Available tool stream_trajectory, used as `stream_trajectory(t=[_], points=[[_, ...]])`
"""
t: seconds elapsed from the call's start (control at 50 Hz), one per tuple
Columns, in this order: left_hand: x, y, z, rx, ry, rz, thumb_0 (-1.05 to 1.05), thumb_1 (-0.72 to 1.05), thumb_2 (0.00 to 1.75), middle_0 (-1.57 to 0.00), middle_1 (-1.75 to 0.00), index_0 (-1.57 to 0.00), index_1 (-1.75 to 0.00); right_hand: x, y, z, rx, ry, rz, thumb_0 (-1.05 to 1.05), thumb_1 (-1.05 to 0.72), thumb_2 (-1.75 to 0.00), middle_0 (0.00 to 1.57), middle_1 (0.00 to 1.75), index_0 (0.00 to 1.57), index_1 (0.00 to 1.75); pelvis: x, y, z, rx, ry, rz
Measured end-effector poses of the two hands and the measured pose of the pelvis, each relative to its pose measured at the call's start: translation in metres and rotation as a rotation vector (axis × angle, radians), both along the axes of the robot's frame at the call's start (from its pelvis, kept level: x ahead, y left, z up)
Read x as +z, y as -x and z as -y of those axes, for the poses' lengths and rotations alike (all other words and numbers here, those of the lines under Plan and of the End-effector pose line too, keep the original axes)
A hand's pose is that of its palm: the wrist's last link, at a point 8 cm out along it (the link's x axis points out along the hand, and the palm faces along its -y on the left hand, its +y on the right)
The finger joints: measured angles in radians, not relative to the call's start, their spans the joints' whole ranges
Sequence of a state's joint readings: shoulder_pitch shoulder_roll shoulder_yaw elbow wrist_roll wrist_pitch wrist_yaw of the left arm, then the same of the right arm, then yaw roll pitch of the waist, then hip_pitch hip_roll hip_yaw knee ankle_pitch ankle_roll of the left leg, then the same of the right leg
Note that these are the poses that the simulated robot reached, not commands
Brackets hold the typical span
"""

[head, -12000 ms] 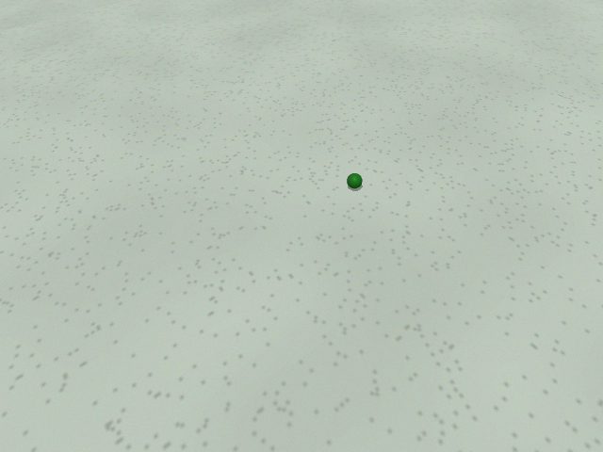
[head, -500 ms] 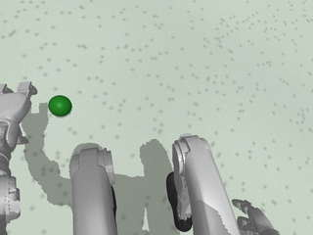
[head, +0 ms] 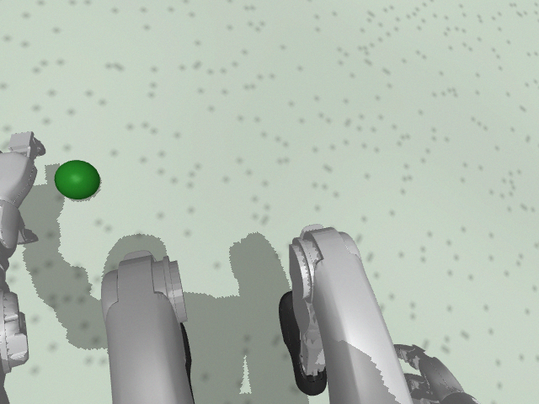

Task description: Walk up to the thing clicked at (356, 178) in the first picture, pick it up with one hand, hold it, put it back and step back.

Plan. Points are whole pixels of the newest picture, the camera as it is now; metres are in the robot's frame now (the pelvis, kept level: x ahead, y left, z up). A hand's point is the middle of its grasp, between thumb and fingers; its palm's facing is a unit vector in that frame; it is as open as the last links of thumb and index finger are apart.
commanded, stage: rise first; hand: left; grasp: from above
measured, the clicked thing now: (77, 179) +0.49 +0.30 -0.29
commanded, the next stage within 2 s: approach in 0.10 s
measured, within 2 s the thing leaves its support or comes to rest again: neither
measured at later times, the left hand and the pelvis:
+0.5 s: hand (52, 167) +0.47 +0.30 -0.17, palm faces -0.40 -0.05 -0.92, open 13.9 cm; pelvis +0.00 +0.00 -0.01, yaw -1 degrees
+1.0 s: hand (47, 188) +0.44 +0.31 -0.19, palm faces -0.52 -0.09 -0.85, open 13.9 cm; pelvis +0.00 +0.00 +0.00, yaw -1 degrees
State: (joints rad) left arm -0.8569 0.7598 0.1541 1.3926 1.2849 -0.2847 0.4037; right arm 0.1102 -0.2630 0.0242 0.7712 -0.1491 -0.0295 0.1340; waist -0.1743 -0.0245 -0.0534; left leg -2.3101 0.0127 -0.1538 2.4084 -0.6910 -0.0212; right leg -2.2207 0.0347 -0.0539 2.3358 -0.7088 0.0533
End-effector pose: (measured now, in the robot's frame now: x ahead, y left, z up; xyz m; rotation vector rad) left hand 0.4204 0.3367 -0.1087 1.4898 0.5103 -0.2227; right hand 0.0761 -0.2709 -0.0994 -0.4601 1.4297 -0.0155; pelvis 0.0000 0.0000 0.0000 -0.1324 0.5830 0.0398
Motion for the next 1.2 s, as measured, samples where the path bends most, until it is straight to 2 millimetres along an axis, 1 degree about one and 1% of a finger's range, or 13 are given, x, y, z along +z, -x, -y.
stream_trajectory(t=[0.24,0.34,0.42,0.5,0.62,0.7,0.74,0.8,0.92,0.98,1.04,1.1,1.2], points=[[-0.009,-0.004,0.001,-0.004,0.003,0.007,0.0,-0.53,1.01,-0.08,-1.03,-0.08,-1.02,-0.002,0.0,0.001,0.015,0.008,-0.006,0.0,-0.9,-0.9,0.21,0.3,0.2,0.3,-0.005,-0.001,0.0,-0.001,0.004,0.001],[-0.01,-0.011,0.006,-0.023,-0.009,0.01,0.0,-0.52,1.0,-0.08,-1.04,-0.08,-1.03,-0.003,0.001,0.001,0.019,0.008,-0.008,0.0,-0.9,-0.89,0.21,0.3,0.2,0.3,-0.007,-0.001,0.0,-0.002,0.002,-0.003],[-0.01,-0.026,0.019,-0.048,-0.009,0.023,0.0,-0.51,0.99,-0.08,-1.06,-0.09,-1.05,-0.001,0.005,0.0,0.021,0.012,-0.009,0.0,-0.9,-0.89,0.21,0.3,0.2,0.3,-0.007,-0.001,0.001,-0.003,0.001,-0.005],[-0.006,-0.051,0.04,-0.073,-0.002,0.061,0.0,-0.51,0.98,-0.08,-1.08,-0.1,-1.06,0.003,0.013,0.001,0.009,0.025,-0.008,0.0,-0.9,-0.89,0.21,0.3,0.2,0.3,-0.008,-0.001,0.001,-0.006,0.005,-0.009],[0.008,-0.087,0.065,-0.054,-0.014,0.106,0.0,-0.51,0.98,-0.08,-1.09,-0.1,-1.06,0.012,0.034,0.003,-0.043,0.038,-0.022,0.0,-0.91,-0.89,0.21,0.3,0.2,0.3,-0.005,-0.001,0.001,-0.015,0.01,-0.02],[0.014,-0.096,0.07,-0.01,-0.025,0.08,0.0,-0.51,0.98,-0.08,-1.08,-0.09,-1.06,0.017,0.052,0.001,-0.088,0.032,-0.046,0.0,-0.91,-0.89,0.21,0.3,0.2,0.3,-0.001,-0.001,0.001,-0.02,0.009,-0.024],[0.015,-0.095,0.069,0.006,-0.032,0.049,0.0,-0.52,0.98,-0.07,-1.08,-0.09,-1.06,0.018,0.06,0.0,-0.108,0.024,-0.061,0.0,-0.91,-0.89,0.21,0.3,0.2,0.3,0.001,0.0,0.001,-0.022,0.008,-0.023],[0.011,-0.086,0.062,0.027,-0.03,-0.009,0.01,-0.52,0.98,-0.07,-1.08,-0.09,-1.06,0.019,0.069,-0.003,-0.125,0.01,-0.084,0.0,-0.91,-0.89,0.21,0.3,0.2,0.3,0.003,0.001,0.001,-0.022,0.006,-0.016],[-0.01,-0.049,0.04,0.026,0.004,-0.1,0.01,-0.51,0.97,-0.07,-1.08,-0.09,-1.05,0.017,0.071,-0.006,-0.096,-0.005,-0.117,0.01,-0.9,-0.89,0.21,0.3,0.21,0.3,0.003,0.004,0.002,-0.018,0.007,0.003],[-0.018,-0.033,0.03,-0.01,0.019,-0.09,0.0,-0.5,0.96,-0.08,-1.08,-0.1,-1.05,0.014,0.064,-0.005,-0.061,0.0,-0.122,0.01,-0.9,-0.89,0.21,0.3,0.21,0.3,-0.001,0.004,0.002,-0.014,0.01,0.01],[-0.022,-0.024,0.026,-0.055,0.023,-0.048,0.0,-0.5,0.96,-0.08,-1.08,-0.1,-1.05,0.01,0.052,-0.002,-0.025,0.012,-0.108,0.01,-0.9,-0.89,0.21,0.3,0.21,0.3,-0.005,0.004,0.001,-0.009,0.012,0.017],[-0.022,-0.023,0.025,-0.081,0.02,0.003,0.0,-0.5,0.97,-0.08,-1.08,-0.11,-1.05,0.008,0.036,0.0,0.007,0.029,-0.072,0.01,-0.9,-0.89,0.21,0.3,0.21,0.3,-0.009,0.004,0.0,-0.005,0.014,0.021],[-0.026,-0.032,0.03,-0.064,0.009,0.032,0.0,-0.5,0.98,-0.08,-1.06,-0.1,-1.04,0.008,0.011,0.0,0.055,0.049,0.007,0.0,-0.9,-0.89,0.21,0.3,0.2,0.3,-0.012,0.005,-0.002,-0.007,0.022,0.02]])
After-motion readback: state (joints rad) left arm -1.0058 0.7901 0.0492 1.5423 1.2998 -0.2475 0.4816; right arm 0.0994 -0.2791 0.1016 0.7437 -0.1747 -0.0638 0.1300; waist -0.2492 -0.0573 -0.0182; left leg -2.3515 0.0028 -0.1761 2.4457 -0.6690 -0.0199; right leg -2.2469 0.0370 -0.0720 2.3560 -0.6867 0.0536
